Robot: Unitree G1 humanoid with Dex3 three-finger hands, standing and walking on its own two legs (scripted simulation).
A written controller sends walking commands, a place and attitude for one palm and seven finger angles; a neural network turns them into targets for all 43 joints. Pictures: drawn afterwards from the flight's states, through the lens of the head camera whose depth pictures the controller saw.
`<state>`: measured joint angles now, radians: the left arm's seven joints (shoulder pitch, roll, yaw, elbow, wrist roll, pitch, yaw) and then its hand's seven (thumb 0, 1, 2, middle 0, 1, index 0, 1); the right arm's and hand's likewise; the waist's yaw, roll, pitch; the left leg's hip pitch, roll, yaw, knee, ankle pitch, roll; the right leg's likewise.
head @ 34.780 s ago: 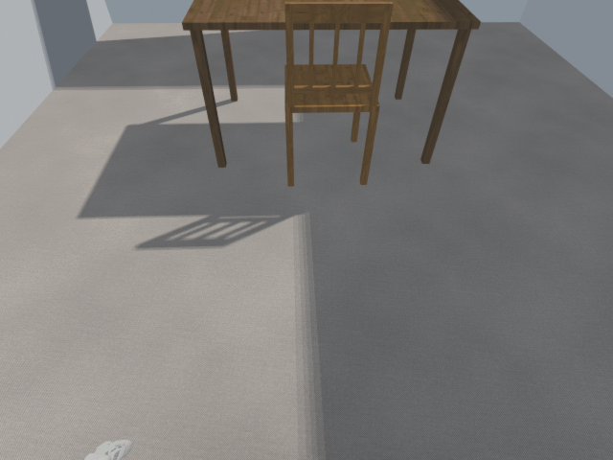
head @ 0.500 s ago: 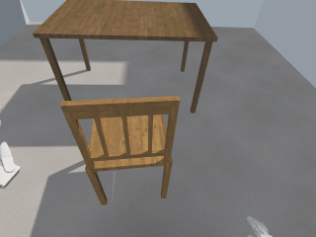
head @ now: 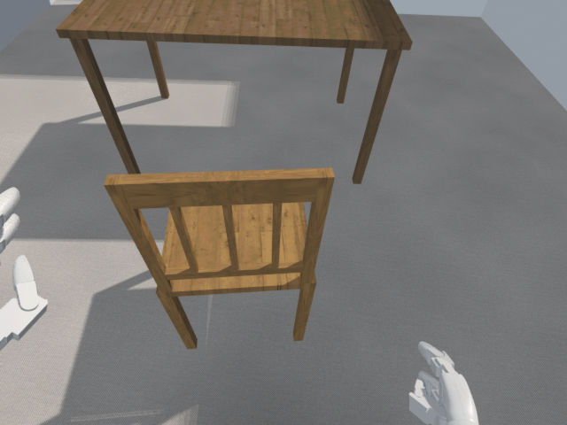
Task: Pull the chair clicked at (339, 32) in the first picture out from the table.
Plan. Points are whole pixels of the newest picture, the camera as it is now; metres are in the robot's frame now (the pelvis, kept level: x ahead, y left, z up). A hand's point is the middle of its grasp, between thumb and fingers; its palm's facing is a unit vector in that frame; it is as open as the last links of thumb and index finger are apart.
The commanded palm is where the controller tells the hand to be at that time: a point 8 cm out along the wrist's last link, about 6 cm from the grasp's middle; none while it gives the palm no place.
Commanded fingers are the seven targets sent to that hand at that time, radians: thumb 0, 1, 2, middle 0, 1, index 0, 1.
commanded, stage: stop stepping back and stand still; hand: left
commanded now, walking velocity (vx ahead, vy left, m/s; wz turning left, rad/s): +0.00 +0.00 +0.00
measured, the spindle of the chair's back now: (231, 238) +0.48 +0.13 -0.13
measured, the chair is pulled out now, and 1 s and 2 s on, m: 0.64 0.64 0.64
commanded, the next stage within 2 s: let the arm hang, fingers relaxed in 0.04 s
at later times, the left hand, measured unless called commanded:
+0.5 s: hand out of the picture +0.02 +0.18 -0.18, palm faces +0.08 -0.98 -0.16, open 6.8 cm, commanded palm none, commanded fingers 0.00 0.90 0.90 -0.20 -0.30 -0.20 -0.30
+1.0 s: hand out of the picture -0.07 +0.15 -0.18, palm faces +0.07 -0.98 -0.18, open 7.3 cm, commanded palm none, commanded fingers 0.00 0.90 0.90 -0.20 -0.30 -0.20 -0.30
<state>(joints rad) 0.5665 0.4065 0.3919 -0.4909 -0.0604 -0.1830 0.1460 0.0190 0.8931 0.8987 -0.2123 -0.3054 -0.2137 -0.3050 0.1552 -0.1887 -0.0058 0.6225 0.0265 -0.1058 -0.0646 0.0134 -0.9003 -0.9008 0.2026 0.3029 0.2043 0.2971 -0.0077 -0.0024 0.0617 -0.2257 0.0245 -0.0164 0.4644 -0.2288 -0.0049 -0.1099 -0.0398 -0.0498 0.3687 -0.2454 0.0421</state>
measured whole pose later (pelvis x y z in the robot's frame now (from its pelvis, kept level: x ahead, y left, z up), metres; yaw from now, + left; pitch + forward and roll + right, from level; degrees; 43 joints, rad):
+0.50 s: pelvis -0.03 +0.00 -0.01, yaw +3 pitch -1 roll -1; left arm 0.31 0.19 0.02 0.83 0.01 0.05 0.02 -0.04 1.02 0.90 -0.21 -0.30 -0.21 -0.30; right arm 0.30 -0.17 0.00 0.92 -0.02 0.02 -0.01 0.00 -0.94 -0.90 0.20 0.30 0.20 0.30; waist 0.00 -0.04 0.07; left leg -0.31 0.01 -0.07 0.56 -0.23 -0.01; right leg -0.19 -0.06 -0.10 0.50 -0.29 0.03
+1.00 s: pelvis -0.03 -0.01 -0.01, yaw +2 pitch -1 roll -1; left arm 0.36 0.13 -0.02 1.06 0.01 0.02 0.02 0.01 0.91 0.90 -0.20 -0.30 -0.20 -0.30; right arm 0.34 -0.12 -0.01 1.05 -0.01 0.02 -0.02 0.01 -0.91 -0.90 0.20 0.30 0.20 0.30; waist 0.00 0.03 0.05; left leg -0.30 0.01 -0.06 0.51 -0.20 -0.02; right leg -0.20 -0.05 -0.09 0.51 -0.28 0.02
